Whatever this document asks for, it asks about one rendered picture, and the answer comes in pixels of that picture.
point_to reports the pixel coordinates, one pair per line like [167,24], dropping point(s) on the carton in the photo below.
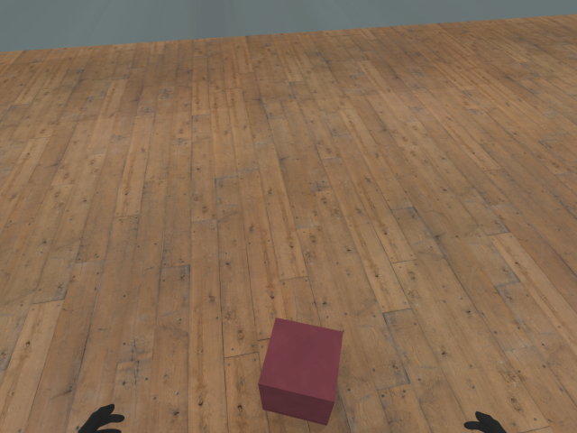
[300,371]

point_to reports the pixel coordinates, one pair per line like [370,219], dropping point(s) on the left robot hand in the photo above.
[100,418]

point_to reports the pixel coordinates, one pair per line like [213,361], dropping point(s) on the right robot hand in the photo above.
[485,424]

